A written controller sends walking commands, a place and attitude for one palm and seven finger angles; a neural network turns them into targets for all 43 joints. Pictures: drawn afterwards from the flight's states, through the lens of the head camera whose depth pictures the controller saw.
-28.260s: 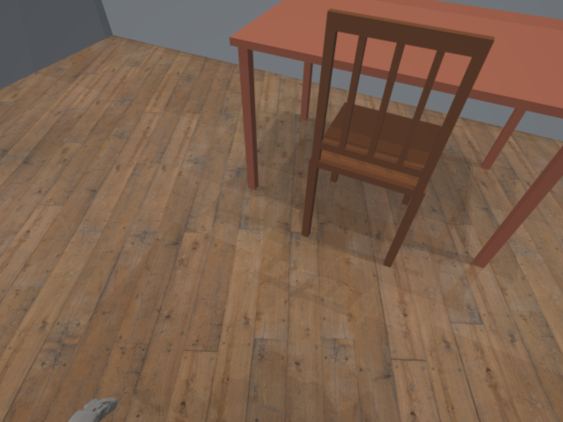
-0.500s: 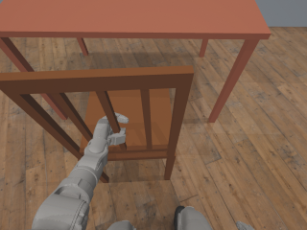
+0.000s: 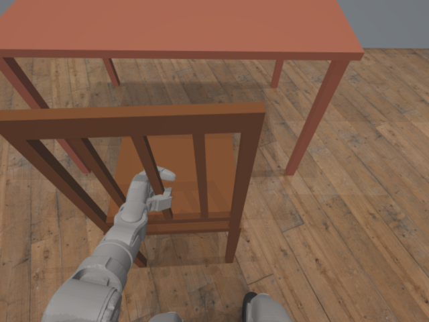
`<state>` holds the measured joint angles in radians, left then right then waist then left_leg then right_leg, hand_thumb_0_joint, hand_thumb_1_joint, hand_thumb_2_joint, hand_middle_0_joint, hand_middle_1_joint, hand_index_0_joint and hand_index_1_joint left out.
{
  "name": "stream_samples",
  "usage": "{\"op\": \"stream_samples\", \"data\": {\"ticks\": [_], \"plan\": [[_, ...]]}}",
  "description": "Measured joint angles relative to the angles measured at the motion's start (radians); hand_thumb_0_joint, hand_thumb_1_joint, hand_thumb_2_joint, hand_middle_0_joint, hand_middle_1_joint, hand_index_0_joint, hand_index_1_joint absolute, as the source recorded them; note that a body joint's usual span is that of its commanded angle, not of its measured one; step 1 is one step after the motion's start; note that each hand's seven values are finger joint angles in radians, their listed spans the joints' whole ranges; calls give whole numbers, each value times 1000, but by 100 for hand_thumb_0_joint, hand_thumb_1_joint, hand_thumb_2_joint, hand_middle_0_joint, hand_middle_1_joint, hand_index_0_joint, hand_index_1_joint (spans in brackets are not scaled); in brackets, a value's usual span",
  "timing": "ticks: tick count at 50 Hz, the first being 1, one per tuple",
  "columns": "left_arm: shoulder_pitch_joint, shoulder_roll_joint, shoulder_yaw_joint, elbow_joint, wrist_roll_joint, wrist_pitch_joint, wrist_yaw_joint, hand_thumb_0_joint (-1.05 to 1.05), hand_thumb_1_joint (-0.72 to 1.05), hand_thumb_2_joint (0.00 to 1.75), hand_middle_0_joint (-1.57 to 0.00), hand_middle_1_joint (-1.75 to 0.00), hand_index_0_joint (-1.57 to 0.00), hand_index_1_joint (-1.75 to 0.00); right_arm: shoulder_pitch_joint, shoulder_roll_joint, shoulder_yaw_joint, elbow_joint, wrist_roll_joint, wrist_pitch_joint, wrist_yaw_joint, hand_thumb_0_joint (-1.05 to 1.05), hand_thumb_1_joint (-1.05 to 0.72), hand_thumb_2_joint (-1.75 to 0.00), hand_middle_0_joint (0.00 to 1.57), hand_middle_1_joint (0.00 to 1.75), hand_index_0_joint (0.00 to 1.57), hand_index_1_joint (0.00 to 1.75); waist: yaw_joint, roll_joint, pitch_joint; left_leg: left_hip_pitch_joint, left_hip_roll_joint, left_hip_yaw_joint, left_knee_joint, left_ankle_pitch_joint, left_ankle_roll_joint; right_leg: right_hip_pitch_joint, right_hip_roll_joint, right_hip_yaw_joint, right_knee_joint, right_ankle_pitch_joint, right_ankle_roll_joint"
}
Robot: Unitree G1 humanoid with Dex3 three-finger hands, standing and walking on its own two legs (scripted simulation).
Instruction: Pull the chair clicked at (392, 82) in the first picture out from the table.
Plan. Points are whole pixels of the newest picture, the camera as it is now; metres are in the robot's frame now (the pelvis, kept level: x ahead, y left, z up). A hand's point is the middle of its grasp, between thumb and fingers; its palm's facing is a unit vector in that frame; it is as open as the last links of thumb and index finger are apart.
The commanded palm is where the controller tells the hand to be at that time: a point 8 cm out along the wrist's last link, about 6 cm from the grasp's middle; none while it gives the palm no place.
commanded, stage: step backward, pulling the chair out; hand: left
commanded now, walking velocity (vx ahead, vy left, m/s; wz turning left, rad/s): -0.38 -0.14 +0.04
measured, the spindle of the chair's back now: (157, 185) +0.38 +0.14 -0.04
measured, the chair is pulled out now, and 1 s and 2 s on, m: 0.30 0.37 0.42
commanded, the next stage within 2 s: none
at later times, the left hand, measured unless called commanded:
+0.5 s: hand (165, 201) +0.35 +0.12 -0.05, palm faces +0.00 -0.98 -0.19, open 5.4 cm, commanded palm +0.36 +0.17 -0.05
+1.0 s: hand (163, 224) +0.30 +0.12 -0.05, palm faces +0.01 -0.98 -0.20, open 5.4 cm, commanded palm +0.31 +0.16 -0.04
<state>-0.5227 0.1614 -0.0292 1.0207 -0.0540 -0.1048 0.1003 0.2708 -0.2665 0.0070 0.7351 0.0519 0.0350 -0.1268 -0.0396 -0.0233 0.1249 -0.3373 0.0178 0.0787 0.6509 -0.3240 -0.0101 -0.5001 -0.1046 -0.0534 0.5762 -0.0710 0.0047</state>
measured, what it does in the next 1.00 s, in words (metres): shifts its weight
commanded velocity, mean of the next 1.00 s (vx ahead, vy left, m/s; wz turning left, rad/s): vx -0.38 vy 0.00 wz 0.01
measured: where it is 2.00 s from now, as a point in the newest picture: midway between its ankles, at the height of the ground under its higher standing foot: outside the picture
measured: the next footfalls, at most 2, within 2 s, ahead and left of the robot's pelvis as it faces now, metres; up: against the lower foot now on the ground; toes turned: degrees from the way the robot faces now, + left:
right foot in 1.46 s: +0.04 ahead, -0.15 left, +0.00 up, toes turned -5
left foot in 2.00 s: -0.09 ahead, +0.13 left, +0.00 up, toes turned +3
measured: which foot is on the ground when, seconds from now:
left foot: down 0.00-1.00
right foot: down 0.00-1.00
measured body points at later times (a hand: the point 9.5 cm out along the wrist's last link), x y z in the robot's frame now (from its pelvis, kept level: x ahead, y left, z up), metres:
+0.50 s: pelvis -0.01 -0.01 +0.00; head +0.06 -0.02 +0.44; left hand +0.35 +0.17 -0.03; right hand +0.06 -0.28 -0.13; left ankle -0.03 +0.13 -0.72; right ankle +0.08 -0.14 -0.72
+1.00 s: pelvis -0.06 -0.01 +0.00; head +0.00 -0.03 +0.45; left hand +0.30 +0.17 -0.03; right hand +0.02 -0.29 -0.13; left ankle -0.03 +0.13 -0.72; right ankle +0.08 -0.14 -0.72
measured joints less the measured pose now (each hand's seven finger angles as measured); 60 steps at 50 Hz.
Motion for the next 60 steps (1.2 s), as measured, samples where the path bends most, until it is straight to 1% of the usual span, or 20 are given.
{"op": "stream_samples", "data": {"ticks": [2, 7, 9, 14, 15, 17, 18, 20, 23, 25, 28, 33, 39, 44, 47, 49, 52, 53, 56, 60], "plan": [[2, 5, 4, 10, -2, -2, -1, 7, 68, 81, -28, -125, -50, -145, -8, 18, 8, 9, -2, 4, 2, 1, -90, -90, 20, 29, 20, 30, 1, 1, -3, -1, 5, -2, 27, -18, -7, -5, 3, 0, 35, -22, 8], [-5, 9, 32, 36, -13, -16, -3, 7, 67, 82, -31, -124, -50, -145, -30, 44, 17, 16, -3, -5, 10, 1, -90, -90, 20, 30, 20, 30, 3, 23, -14, -31, 18, -12, 75, -40, -22, -43, 10, -8, 104, -76, -10], [-9, 7, 45, 42, -16, -24, -1, 7, 67, 82, -31, -124, -50, -145, -42, 42, 17, 25, 0, -14, 11, 1, -90, -90, 20, 30, 20, 30, -1, 35, -15, -48, 19, -21, 88, -54, -24, -53, 11, -15, 108, -78, -15], [-36, -9, 62, 52, -6, -27, 4, 8, 67, 82, -31, -124, -50, -145, -64, 5, 12, 43, 6, -33, 15, 0, -90, -90, 21, 30, 20, 30, -17, 43, -2, -45, -11, -61, 110, -157, -16, -46, -2, -30, 42, -34, -12], [-43, -11, 57, 52, -1, -23, 4, 8, 67, 81, -30, -124, -50, -145, -63, -5, 12, 45, 7, -36, 15, 0, -90, -90, 21, 30, 20, 30, -20, 41, -3, -24, -12, -61, 75, -144, -15, -46, -6, -33, 30, -24, -9], [-60, -9, 45, 47, 7, -13, 4, 7, 68, 81, -29, -125, -50, -145, -66, -15, 10, 49, 7, -38, 11, 0, -90, -90, 20, 30, 20, 30, -25, 20, 7, 0, -18, -48, 2, -17, -8, -42, -23, -31, 14, -9, 0], [-64, -7, 39, 44, 9, -9, 5, 7, 68, 80, -29, -126, -50, -145, -65, -18, 9, 47, 5, -35, 8, 0, -90, -90, 20, 30, 20, 30, -23, 8, 15, 8, -22, -41, -9, 7, -6, -36, -26, -26, 4, -1, 5], [-59, -5, 29, 33, 6, -2, 5, 7, 69, 79, -28, -126, -50, -145, -52, -22, 0, 28, -2, -29, 6, 0, -90, -90, 20, 29, 20, 30, -13, 4, 19, 15, -18, -30, -12, -6, -4, -36, -20, -16, 13, -34, 5], [-41, -12, 22, 21, 6, -1, 1, 8, 69, 79, -28, -126, -50, -145, -21, -15, -8, 11, -10, -20, 10, 0, -90, -90, 20, 29, 20, 30, -8, 23, 10, 8, -2, -43, 6, -32, -9, 11, -2, -9, 66, -100, -2], [-40, -10, 26, 18, 5, -8, 0, 8, 69, 80, -28, -126, -50, -145, -25, -5, -9, 14, -12, -17, 17, 0, -90, -90, 20, 29, 20, 30, 3, 40, 19, 4, 22, -48, 18, -38, -18, 26, 21, -18, 39, -92, 14], [-63, 6, 34, 32, 2, -14, 2, 8, 68, 81, -29, -126, -50, -145, -51, 14, -2, 23, -9, -16, 22, 0, -90, -90, 20, 29, 20, 30, -7, 35, 42, -4, 29, -57, 25, -18, -35, 36, 25, -30, 24, -78, 0], [-87, 25, 56, 50, -7, -12, 2, 8, 68, 81, -30, -125, -50, -145, -87, 17, 0, 16, -8, -11, 20, 0, -90, -90, 20, 30, 20, 30, -24, 28, 48, -26, 27, -55, 14, -2, -31, 9, 24, -29, 20, -57, -5], [-56, 22, 65, 23, -8, -15, 1, 7, 68, 80, -31, -125, -50, -145, -75, 5, -5, 0, -5, -8, 18, 0, -90, -90, 20, 30, 20, 30, -19, 36, 36, -57, 28, -51, 32, 9, -35, -26, 25, -23, 42, -49, -14], [-35, 9, 67, 29, -6, -26, 9, 7, 68, 80, -31, -125, -50, -145, -67, -13, -10, 22, 2, -19, 18, 0, -90, -90, 20, 30, 20, 30, -25, 32, 29, -58, 16, -43, 26, -46, -20, -15, 13, -20, 4, -19, -11], [-25, 3, 57, 34, 0, -24, 9, 7, 68, 79, -30, -126, -50, -145, -49, -23, -5, 25, 2, -25, 13, 0, -90, -90, 20, 29, 20, 30, -24, 24, 18, -45, 14, -29, -17, 28, -15, -5, 8, -14, -28, 5, -2], [-16, 0, 46, 32, 0, -21, 7, 7, 68, 79, -30, -126, -50, -145, -34, -29, -4, 23, 1, -28, 8, 0, -90, -90, 20, 29, 20, 30, -16, 30, 10, -42, 23, -21, -24, 76, -13, -8, 13, -14, -20, -24, 3], [1, -1, 32, 25, -7, -18, 6, 7, 69, 79, -30, -126, -50, -145, -14, -23, -2, 11, 2, -28, 6, 1, -90, -90, 20, 29, 20, 30, 1, 39, 2, -44, 37, -9, -6, 50, -15, -25, 20, -13, 26, -139, 1], [4, 0, 29, 22, -7, -18, 4, 7, 68, 79, -30, -126, -50, -145, -9, -16, 0, 9, 2, -30, 5, 1, -90, -90, 20, 29, 20, 30, 6, 37, 2, -43, 38, -8, 2, 43, -16, -26, 20, -12, 34, -142, -1], [4, 12, 25, 24, -4, -17, -2, 7, 67, 80, -31, -127, -50, -145, -5, 11, 9, 14, 2, -32, 7, 1, -90, -90, 20, 29, 20, 30, 13, 18, 7, -38, 30, -5, 42, 21, -22, -13, 9, -8, 34, 0, -7], [7, 16, 47, 42, -7, -19, 0, 7, 67, 81, -33, -127, -50, -145, -32, 21, 13, 31, -2, -32, 16, 1, -90, -90, 20, 30, 20, 30, -5, 26, -9, -67, 27, -18, 103, -59, -22, -36, 6, -12, 80, -44, -13]]}}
